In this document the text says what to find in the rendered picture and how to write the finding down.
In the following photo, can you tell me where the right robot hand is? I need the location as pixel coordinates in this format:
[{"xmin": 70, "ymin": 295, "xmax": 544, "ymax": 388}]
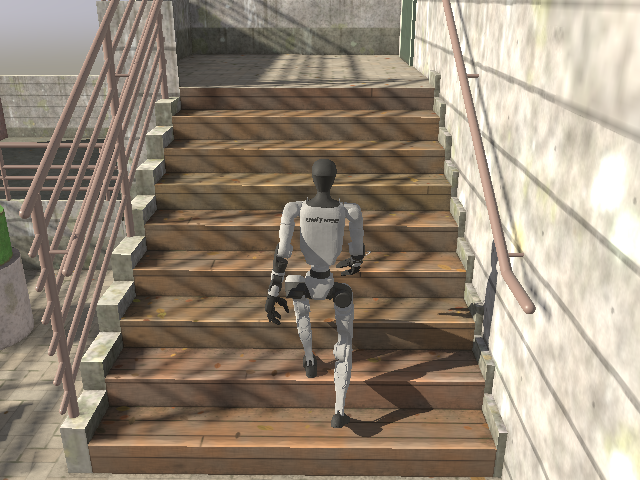
[{"xmin": 336, "ymin": 258, "xmax": 361, "ymax": 276}]

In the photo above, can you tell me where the left robot forearm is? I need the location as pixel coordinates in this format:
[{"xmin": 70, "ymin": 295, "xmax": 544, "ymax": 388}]
[{"xmin": 268, "ymin": 243, "xmax": 288, "ymax": 297}]

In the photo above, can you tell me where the left robot hand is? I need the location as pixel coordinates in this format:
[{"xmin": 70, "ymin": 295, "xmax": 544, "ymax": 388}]
[{"xmin": 265, "ymin": 294, "xmax": 289, "ymax": 325}]

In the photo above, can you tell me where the right robot forearm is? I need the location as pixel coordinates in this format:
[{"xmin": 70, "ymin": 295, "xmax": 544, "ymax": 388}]
[{"xmin": 350, "ymin": 243, "xmax": 365, "ymax": 267}]

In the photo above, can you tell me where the robot right shin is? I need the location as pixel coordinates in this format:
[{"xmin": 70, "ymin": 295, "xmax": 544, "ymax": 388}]
[{"xmin": 334, "ymin": 344, "xmax": 353, "ymax": 416}]

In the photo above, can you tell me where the robot right upper arm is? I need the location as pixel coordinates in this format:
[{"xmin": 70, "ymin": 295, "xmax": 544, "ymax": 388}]
[{"xmin": 344, "ymin": 202, "xmax": 364, "ymax": 256}]

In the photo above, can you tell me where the left robot thigh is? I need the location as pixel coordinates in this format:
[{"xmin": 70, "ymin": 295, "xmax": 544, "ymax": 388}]
[{"xmin": 285, "ymin": 275, "xmax": 311, "ymax": 316}]

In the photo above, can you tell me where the robot left upper arm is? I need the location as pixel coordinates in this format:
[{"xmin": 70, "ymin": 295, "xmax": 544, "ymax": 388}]
[{"xmin": 277, "ymin": 201, "xmax": 302, "ymax": 259}]

